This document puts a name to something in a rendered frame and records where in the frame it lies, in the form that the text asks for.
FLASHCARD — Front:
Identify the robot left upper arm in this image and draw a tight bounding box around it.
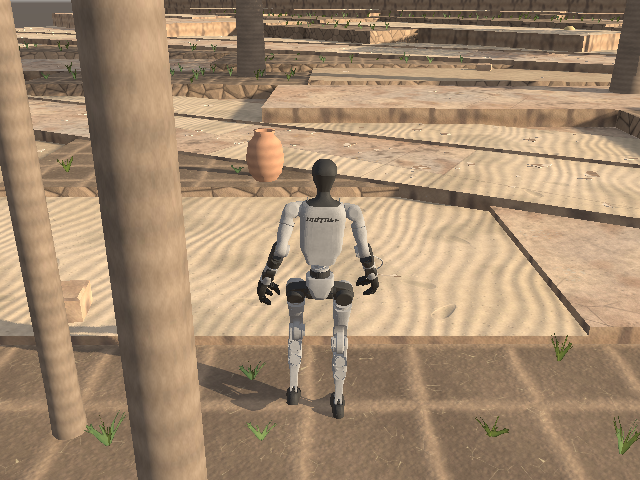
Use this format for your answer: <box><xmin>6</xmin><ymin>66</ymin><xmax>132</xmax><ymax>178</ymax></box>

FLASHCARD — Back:
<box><xmin>274</xmin><ymin>201</ymin><xmax>303</xmax><ymax>258</ymax></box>

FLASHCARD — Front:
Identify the robot right upper arm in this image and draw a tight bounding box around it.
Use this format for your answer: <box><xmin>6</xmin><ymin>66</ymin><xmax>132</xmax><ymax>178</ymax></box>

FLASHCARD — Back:
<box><xmin>344</xmin><ymin>203</ymin><xmax>371</xmax><ymax>258</ymax></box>

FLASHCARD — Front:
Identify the robot right forearm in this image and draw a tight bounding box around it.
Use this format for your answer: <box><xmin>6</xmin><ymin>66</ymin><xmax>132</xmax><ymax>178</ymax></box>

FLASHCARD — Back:
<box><xmin>360</xmin><ymin>243</ymin><xmax>378</xmax><ymax>280</ymax></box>

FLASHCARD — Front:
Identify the robot right hand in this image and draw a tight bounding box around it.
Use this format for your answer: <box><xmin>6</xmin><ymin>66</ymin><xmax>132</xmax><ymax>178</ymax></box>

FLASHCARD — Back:
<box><xmin>356</xmin><ymin>275</ymin><xmax>379</xmax><ymax>295</ymax></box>

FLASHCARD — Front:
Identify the robot left hand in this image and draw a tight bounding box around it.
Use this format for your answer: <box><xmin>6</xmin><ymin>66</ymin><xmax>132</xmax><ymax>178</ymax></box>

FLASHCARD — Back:
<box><xmin>257</xmin><ymin>280</ymin><xmax>280</xmax><ymax>305</ymax></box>

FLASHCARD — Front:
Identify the right robot foot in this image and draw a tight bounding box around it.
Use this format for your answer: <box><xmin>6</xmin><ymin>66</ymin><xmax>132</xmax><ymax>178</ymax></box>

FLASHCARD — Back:
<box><xmin>330</xmin><ymin>392</ymin><xmax>345</xmax><ymax>419</ymax></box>

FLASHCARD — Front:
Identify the robot left forearm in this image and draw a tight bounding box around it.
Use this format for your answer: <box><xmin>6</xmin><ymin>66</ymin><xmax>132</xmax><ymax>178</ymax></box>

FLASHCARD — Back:
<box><xmin>260</xmin><ymin>242</ymin><xmax>283</xmax><ymax>285</ymax></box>

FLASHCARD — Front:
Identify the robot right thigh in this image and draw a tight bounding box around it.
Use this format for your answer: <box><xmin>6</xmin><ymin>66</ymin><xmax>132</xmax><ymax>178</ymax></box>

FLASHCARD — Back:
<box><xmin>331</xmin><ymin>280</ymin><xmax>354</xmax><ymax>354</ymax></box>

